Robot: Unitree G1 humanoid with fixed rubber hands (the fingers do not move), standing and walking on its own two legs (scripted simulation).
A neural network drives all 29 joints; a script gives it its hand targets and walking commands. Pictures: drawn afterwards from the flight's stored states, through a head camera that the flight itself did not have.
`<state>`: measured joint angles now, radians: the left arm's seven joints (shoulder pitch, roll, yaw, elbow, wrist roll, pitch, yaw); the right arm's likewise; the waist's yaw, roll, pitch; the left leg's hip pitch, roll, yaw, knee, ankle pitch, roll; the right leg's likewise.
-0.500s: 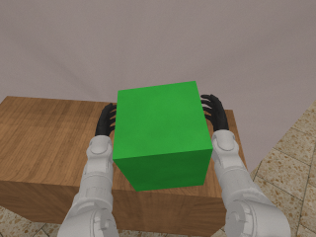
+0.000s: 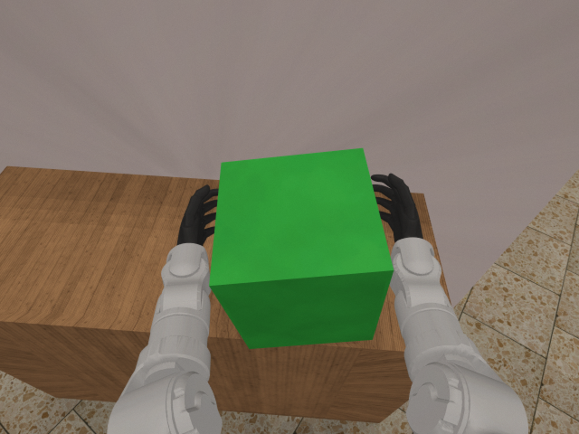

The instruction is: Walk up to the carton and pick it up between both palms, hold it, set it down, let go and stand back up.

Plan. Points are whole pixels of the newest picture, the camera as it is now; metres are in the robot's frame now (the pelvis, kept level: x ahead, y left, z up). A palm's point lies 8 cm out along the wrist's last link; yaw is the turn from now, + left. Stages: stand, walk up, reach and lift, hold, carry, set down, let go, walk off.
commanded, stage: set down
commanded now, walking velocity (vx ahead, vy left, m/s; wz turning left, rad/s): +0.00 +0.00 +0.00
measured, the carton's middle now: (301, 256) +0.39 +0.02 +0.00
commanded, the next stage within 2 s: none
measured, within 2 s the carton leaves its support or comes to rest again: rests again in 0.82 s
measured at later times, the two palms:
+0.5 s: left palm (198, 236) +0.39 +0.17 +0.04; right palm (405, 231) +0.40 -0.13 +0.06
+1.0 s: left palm (204, 236) +0.40 +0.17 +0.04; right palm (407, 244) +0.39 -0.14 +0.04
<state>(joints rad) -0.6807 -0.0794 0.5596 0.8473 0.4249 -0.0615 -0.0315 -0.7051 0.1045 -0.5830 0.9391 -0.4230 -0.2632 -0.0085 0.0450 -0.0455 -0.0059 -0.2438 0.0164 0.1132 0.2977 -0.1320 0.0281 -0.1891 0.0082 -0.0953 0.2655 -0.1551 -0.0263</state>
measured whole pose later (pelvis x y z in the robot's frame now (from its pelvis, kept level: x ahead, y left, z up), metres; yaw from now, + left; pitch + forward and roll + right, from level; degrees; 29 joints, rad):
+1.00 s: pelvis +0.00 +0.00 +0.00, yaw -2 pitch +8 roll +0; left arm -0.72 -0.06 0.59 0.93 0.44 -0.21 0.00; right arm -0.68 0.09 -0.53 0.96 -0.36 -0.30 -0.03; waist 0.05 -0.04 -0.01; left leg -0.33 0.04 0.14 0.36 -0.16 0.03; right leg -0.29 0.02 -0.07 0.33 -0.17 -0.03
